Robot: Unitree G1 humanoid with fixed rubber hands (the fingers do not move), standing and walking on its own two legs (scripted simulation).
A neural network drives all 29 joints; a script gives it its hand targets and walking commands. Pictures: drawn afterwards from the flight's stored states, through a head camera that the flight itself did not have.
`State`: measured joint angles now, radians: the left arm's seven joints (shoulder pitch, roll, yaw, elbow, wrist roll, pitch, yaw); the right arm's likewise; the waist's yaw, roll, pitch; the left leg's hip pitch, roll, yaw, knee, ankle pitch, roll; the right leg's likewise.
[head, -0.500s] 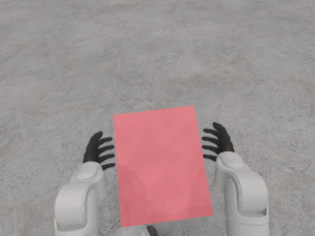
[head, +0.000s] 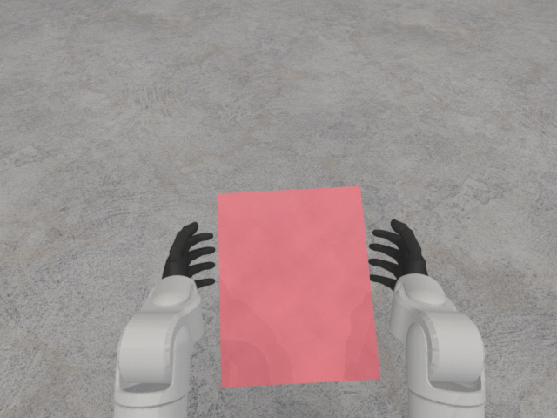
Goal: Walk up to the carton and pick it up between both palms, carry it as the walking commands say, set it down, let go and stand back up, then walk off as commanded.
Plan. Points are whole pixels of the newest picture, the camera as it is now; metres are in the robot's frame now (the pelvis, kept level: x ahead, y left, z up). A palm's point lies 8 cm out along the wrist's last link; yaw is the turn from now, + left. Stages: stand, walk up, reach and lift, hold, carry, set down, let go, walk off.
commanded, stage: carry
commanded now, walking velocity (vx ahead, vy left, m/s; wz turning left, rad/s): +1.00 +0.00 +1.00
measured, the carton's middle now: (292, 280) +0.33 -0.02 -0.01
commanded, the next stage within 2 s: none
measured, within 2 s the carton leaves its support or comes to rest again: neither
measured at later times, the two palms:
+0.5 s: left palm (156, 117) +0.66 +0.24 +0.07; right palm (291, 97) +0.72 -0.04 +0.07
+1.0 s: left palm (57, 46) +0.87 +0.49 +0.12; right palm (146, 6) +1.11 +0.34 +0.12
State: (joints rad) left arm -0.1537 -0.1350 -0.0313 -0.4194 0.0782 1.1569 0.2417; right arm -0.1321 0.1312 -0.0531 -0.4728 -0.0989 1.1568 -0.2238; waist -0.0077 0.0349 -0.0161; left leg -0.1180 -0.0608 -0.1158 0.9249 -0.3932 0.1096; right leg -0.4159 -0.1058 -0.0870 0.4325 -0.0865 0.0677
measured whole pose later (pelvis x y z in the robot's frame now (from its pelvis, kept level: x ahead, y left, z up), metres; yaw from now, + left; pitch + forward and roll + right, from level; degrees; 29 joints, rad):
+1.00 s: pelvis +0.85 +0.18 +0.03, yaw +58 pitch +5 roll +1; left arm -0.19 -0.14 0.04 -0.37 0.10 1.19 0.23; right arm -0.19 0.14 -0.04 -0.38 -0.08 1.19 -0.23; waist 0.01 0.00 -0.06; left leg -0.57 0.05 0.09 1.16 -0.30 0.09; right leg -0.14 -0.15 -0.27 0.33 -0.26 0.07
